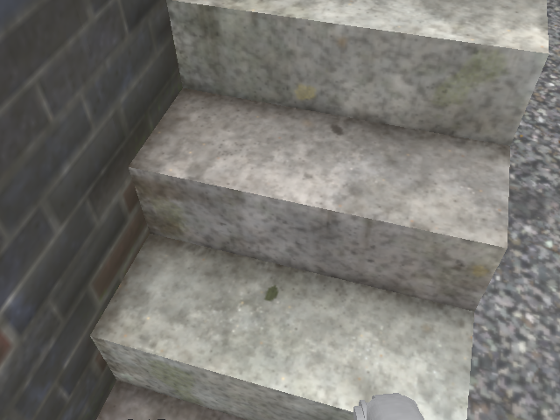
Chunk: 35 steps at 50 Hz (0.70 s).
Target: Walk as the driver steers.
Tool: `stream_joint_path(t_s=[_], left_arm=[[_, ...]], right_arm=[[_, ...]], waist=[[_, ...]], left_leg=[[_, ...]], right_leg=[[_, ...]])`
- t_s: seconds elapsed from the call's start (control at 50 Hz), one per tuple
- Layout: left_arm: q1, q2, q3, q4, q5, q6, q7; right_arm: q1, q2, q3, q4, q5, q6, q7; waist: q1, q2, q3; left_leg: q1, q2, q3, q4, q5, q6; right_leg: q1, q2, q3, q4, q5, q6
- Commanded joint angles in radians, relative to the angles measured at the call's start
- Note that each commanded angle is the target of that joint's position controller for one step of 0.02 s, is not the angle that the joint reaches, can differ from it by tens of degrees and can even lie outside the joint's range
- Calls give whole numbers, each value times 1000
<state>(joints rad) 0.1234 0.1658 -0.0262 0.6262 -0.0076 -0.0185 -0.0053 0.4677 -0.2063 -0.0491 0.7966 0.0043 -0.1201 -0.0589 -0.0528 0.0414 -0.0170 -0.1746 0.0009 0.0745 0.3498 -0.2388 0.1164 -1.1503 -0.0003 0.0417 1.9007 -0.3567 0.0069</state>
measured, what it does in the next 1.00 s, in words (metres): climbs: right foot 0.20 m higher, then left foot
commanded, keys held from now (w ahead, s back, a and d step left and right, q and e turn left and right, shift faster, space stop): w+shift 1.00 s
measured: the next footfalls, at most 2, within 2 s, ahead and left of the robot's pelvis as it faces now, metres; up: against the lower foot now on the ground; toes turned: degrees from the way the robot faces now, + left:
right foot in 0.08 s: +0.17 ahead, -0.15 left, +0.20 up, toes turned -8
left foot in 0.60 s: +0.33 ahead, +0.14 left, +0.19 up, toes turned +1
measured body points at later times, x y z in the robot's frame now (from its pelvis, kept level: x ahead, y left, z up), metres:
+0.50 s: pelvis +0.20 -0.02 +0.19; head +0.15 +0.00 +0.63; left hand +0.13 +0.18 +0.02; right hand +0.48 -0.16 +0.19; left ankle +0.29 +0.11 -0.37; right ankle +0.13 -0.15 -0.55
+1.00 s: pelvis +0.37 -0.07 +0.25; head +0.43 -0.08 +0.69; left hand +0.65 +0.09 +0.22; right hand +0.45 -0.38 +0.13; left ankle +0.31 +0.12 -0.49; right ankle +0.46 -0.20 -0.36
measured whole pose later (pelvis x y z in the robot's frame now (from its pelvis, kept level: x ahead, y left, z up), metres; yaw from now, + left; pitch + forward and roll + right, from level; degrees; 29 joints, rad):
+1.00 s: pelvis +0.37 -0.07 +0.25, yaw -2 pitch +1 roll -4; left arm -0.05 0.11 -0.07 0.35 -0.02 0.02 -0.09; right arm 0.27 -0.35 -0.09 0.78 0.06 0.01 -0.13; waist 0.06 0.09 0.11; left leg -0.12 0.23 0.00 0.41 0.22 0.07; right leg -0.80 0.11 -0.01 1.31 -0.66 -0.15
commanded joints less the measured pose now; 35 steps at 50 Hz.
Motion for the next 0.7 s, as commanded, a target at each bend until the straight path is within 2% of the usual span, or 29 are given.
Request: stream_joint_path(t_s=[0.02,0.06,0.08,0.1,0.12,0.14,0.16,0.18,0.2,0.22,0.26,0.32,0.34,0.36,0.38,0.4,0.42,0.44,0.46,0.48,0.5,0.54,0.58,0.6,0.62,0.64,0.66,0.68,0.7], left_arm=[[-295,-23,-42,-159,-117,-58,-28],[-248,-83,-73,-161,-104,-96,-90],[-28,-104,-71,-89,-162,-114,-115],[231,-11,-21,1,-195,-122,-116],[690,234,102,207,1,-47,-51],[754,345,158,170,43,-45,-15],[484,259,140,81,48,-74,5],[337,230,112,76,79,-104,26],[264,181,105,86,87,-128,40],[164,21,58,160,-9,-171,15],[141,-101,12,263,17,-214,-21],[249,-3,31,345,-27,-204,-63],[253,19,28,366,-16,-178,-61],[217,253,120,301,110,-161,10],[224,258,119,293,121,-161,24],[291,39,38,352,6,-179,-25],[342,-28,14,382,16,-163,-35],[348,6,6,390,54,-149,-35],[337,43,7,377,65,-140,-25],[213,72,5,277,79,-126,-31],[166,95,18,238,49,-107,-43],[83,179,40,119,16,-63,-79],[9,118,3,37,4,-76,-105],[-38,-32,-43,5,-23,-109,-107],[71,-97,17,17,59,-126,-97],[430,-116,36,-6,24,-117,-107],[389,-14,61,-47,36,-80,-103],[-42,-10,21,-239,-19,-67,-149],[-114,-5,19,-258,-15,-70,-148]], right_arm=[[231,-128,-39,43,85,17,43],[176,-178,-61,41,101,48,34],[175,-184,-62,86,91,29,50],[106,-140,-42,88,93,11,50],[-44,-149,-50,17,-67,-24,51],[-209,-133,-48,-69,-96,-21,72],[-434,-92,-37,-189,-129,-21,74],[-453,3,-8,-235,-105,-37,91],[-373,19,3,-224,-88,-47,98],[-248,32,40,-229,-3,-20,156],[-229,119,62,-262,50,10,158],[-275,96,65,-290,87,19,128],[-344,92,68,-321,108,21,113],[-349,-20,8,-286,-10,36,87],[-374,-80,-10,-299,-14,49,92],[-422,-36,26,-322,109,49,100],[-498,22,42,-314,114,56,86],[-512,71,55,-329,137,59,91],[-478,66,58,-313,130,52,86],[-308,19,35,-225,74,44,88],[-218,-21,19,-132,56,63,79],[42,-114,-40,-10,83,97,-13],[116,-168,-78,24,42,124,-63],[140,-152,-49,67,-7,124,-55],[235,-128,-35,65,-118,134,-107],[96,-138,-20,17,-101,148,-108],[-39,-249,-70,-51,-69,158,-116],[-233,-188,-25,-36,109,136,-97],[-256,-167,-30,-28,73,119,-104]], waist=[[-74,48,157],[-6,60,123],[65,46,47],[191,-32,1],[317,-292,-299],[414,-498,-286],[370,-211,-95],[244,-107,-34],[155,-11,-22],[99,112,114],[0,-27,62],[30,-43,62],[39,-97,87],[-14,-13,69],[8,-8,118],[38,-38,165],[87,-68,160],[87,-103,92],[59,-117,36],[-8,-107,22],[-8,-121,25],[-96,-238,-2],[-159,-261,47],[-128,-133,58],[-71,13,-17],[148,188,-222],[129,308,-262],[247,81,182],[184,30,175]], left_leg=[[205,285,-278,-363,-289,203],[-64,273,-203,-429,-277,183],[-318,305,-121,-437,-226,212],[-466,202,18,-180,-37,214],[-670,101,71,347,-310,134],[-869,-40,-87,815,-332,105],[-896,-48,-382,1188,-47,64],[-906,-51,-404,1395,103,17],[-821,-6,-373,1419,195,-7],[-787,-13,-290,1423,127,21],[-788,-73,-276,1686,-24,20],[-916,-92,-233,1708,83,-2],[-960,-89,-218,1673,79,-19],[-825,-26,-240,1482,299,-61],[-764,-18,-159,1373,304,-92],[-773,-50,-186,1283,190,-85],[-805,-98,-128,1361,164,-45],[-741,-114,-20,1440,136,-27],[-703,-80,-32,1377,134,-29],[-497,-53,1,1085,85,-84],[-233,-66,73,823,113,-136],[206,-79,65,497,77,-218],[295,39,-113,96,190,-212],[361,59,-150,111,328,-228],[296,205,-311,410,598,-203],[302,349,-699,149,594,-133],[179,484,-1141,-213,-258,90],[-64,412,-1093,-170,-581,24],[-128,353,-958,-78,-456,22]], right_leg=[[-247,-44,-184,-343,-169,-29],[252,-14,-296,-684,-288,-47],[752,124,-442,-582,-444,-71],[1074,156,-349,-661,-492,-89],[1463,63,-64,-866,-586,-205],[1307,-231,715,-1355,-1230,-276],[980,-318,1130,-1604,-1219,-201],[836,-374,1188,-1685,-1126,-167],[758,-383,1052,-1674,-947,-186],[604,-297,912,-1494,-637,-210],[498,-289,673,-1425,-556,-249],[701,-288,386,-1491,-303,-181],[740,-307,325,-1537,-288,-170],[748,-305,236,-1704,-218,-162],[710,-311,226,-1798,-194,-211],[715,-325,183,-1730,-137,-187],[742,-308,91,-1682,-29,-192],[760,-290,-40,-1676,87,-165],[836,-284,-77,-1657,104,-152],[830,-219,-178,-1644,36,-137],[723,-159,-218,-1621,14,-146],[603,-83,-239,-1317,162,-223],[511,-22,-141,-818,87,-199],[288,54,40,-473,-21,-178],[223,74,196,-145,-33,-118],[258,87,322,-60,53,-87],[238,92,143,90,58,-48],[-108,93,241,187,160,-21],[-119,80,287,287,265,-31]])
